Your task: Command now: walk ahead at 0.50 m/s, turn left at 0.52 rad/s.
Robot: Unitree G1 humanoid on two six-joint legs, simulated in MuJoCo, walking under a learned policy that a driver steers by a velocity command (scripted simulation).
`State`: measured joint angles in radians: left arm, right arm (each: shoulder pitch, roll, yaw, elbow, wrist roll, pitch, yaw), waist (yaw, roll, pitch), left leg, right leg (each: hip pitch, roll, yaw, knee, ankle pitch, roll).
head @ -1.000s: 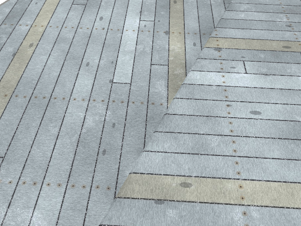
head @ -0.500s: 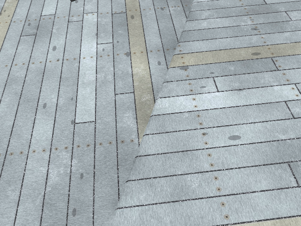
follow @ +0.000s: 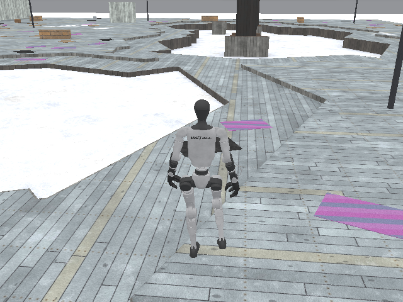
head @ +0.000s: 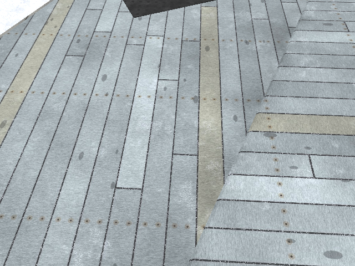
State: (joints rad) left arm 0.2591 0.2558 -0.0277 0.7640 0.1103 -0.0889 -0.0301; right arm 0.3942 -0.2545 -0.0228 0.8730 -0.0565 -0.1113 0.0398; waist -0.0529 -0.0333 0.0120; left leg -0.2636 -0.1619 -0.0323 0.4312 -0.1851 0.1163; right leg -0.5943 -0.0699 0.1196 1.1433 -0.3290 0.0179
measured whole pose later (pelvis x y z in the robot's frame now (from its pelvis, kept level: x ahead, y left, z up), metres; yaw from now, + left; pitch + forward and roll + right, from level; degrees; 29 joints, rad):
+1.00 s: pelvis +0.55 +0.13 -0.14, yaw +37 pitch +4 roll +1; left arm 0.28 0.28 0.03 0.82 -0.04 -0.10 0.04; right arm 0.21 -0.27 -0.06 0.87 0.01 -0.02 0.01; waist 0.03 -0.02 0.04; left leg -0.45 -0.09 -0.02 0.59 -0.21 0.07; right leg -0.59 -0.12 0.08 1.76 -0.64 0.11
